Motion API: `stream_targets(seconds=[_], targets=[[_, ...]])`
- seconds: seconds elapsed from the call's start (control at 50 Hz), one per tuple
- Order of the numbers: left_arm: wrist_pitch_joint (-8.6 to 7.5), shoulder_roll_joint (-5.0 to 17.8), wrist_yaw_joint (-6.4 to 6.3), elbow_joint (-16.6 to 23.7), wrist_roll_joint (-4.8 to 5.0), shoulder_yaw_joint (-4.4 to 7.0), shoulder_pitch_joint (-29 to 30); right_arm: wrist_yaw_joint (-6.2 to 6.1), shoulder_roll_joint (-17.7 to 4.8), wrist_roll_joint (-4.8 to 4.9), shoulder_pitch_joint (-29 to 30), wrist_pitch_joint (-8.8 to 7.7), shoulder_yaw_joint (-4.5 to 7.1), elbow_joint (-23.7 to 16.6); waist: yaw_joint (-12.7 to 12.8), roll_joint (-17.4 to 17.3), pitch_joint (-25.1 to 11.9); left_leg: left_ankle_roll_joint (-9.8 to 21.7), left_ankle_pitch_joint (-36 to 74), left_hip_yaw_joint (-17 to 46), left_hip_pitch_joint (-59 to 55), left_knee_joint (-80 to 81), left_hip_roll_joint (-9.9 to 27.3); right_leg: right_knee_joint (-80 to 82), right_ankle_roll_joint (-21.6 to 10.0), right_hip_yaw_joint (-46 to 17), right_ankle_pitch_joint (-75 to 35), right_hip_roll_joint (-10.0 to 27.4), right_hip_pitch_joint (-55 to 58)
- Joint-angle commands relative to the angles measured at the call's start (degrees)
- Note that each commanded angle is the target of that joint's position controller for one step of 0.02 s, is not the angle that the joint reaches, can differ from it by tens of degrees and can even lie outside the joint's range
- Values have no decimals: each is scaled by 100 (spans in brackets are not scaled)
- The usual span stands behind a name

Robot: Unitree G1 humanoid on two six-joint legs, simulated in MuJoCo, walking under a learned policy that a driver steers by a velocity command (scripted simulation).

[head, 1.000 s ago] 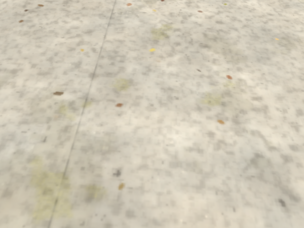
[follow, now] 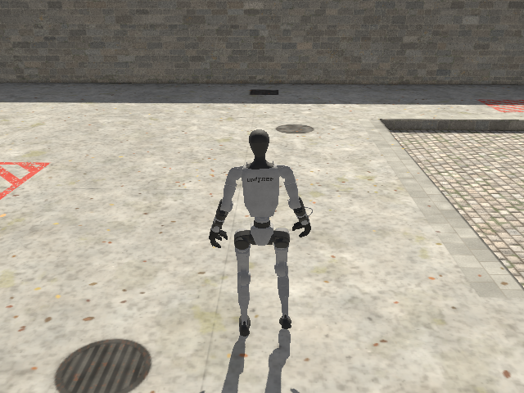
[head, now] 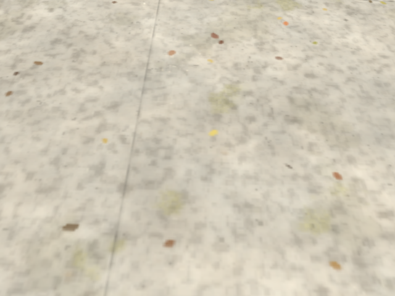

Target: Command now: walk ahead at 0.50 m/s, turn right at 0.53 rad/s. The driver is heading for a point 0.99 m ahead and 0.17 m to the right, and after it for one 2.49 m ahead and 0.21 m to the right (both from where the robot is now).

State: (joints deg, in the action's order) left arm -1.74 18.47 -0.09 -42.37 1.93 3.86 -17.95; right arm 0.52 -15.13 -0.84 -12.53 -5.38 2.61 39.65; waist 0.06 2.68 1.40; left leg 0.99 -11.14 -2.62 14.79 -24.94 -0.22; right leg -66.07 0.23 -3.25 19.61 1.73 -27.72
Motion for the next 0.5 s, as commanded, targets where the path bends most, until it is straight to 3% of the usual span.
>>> stream_targets(seconds=[0.02,0.06,0.16,0.24,0.28,0.3,0.32,0.34,0.36,0.38,0.4,0.42,0.44,0.46,0.48,0.5], targets=[[26,174,47,558,-23,62,184,-25,-674,26,-99,-129,221,-155,-104,-894,-29,947,797,1260,-958,1479,1532,179,57,-231,-409,467,-1175],[49,96,76,696,-75,29,445,-42,-811,51,-144,-148,279,-38,-116,-719,61,1030,1186,930,-1023,1595,1605,678,108,-231,-721,496,-1339],[-30,8,259,915,-70,-58,1229,-92,-1088,91,-233,-70,353,175,-345,-552,234,862,1507,-47,-1139,1670,1471,2258,1,144,-1983,393,-992],[-27,110,368,1190,-54,-42,1777,-96,-1291,207,-508,39,422,376,-429,-540,381,694,1999,-417,-1676,1432,1626,2874,-258,430,-1717,262,-899],[0,272,387,1258,-80,38,1684,-120,-1456,250,-513,116,471,400,-247,-683,170,578,3651,-641,-1925,815,1634,2992,-486,720,-1173,-33,-437],[28,424,375,1216,-93,122,1357,-139,-1545,276,-508,159,497,395,-21,-769,-96,515,4596,-753,-1960,194,1598,3008,-624,886,-907,-261,89],[55,647,338,1036,-80,265,594,-157,-1544,304,-443,202,489,373,441,-708,-512,384,4980,-924,-1687,-843,1454,3293,-817,987,-1074,-510,1154],[115,1007,239,768,-57,462,-428,-186,-1375,241,-505,191,412,312,913,-464,-1021,164,4088,-972,-619,-2324,1240,3441,-1053,568,-1250,-455,2835],[121,1696,140,741,7,574,-505,-126,-559,-51,-985,107,149,-4,371,1147,-1405,-225,-1239,-846,2004,-4488,313,3650,-1940,-2322,-813,1107,4837],[6,1498,172,983,-29,470,-590,-60,-759,69,-696,-99,106,-136,585,883,-2462,-263,-2431,624,2819,-5531,-201,4694,-2571,-4657,378,1806,5325],[-88,1087,206,903,-74,352,-438,-7,-1171,303,-67,-210,217,-302,748,387,-1699,-160,-1862,879,3342,-5502,129,4952,-2206,-3919,280,1641,4876],[-142,930,203,869,-71,301,-193,-13,-1109,313,91,-279,172,-364,544,123,-1061,-74,-1345,809,3257,-5015,355,4977,-2000,-3191,-117,1400,4064],[-160,765,193,906,-82,244,201,-60,-1075,164,99,-297,177,-294,272,-215,-680,-102,-1033,800,2908,-4507,548,4982,-1822,-2648,-821,1162,3250],[-174,617,175,974,-144,189,462,-80,-1128,57,15,-255,217,-256,62,-144,-538,-136,-808,842,2483,-4169,665,5082,-1754,-2283,-1424,985,2679],[-180,614,158,1014,-189,178,574,-69,-1127,25,-61,-193,227,-241,-64,-26,-475,-194,-715,839,2195,-4019,680,5183,-1776,-2153,-1844,908,2306],[-196,624,135,978,-173,185,601,-65,-1054,-1,-117,-141,216,-223,-119,-41,-438,-279,-676,781,2086,-3807,677,5248,-1813,-2001,-2190,871,2086]])
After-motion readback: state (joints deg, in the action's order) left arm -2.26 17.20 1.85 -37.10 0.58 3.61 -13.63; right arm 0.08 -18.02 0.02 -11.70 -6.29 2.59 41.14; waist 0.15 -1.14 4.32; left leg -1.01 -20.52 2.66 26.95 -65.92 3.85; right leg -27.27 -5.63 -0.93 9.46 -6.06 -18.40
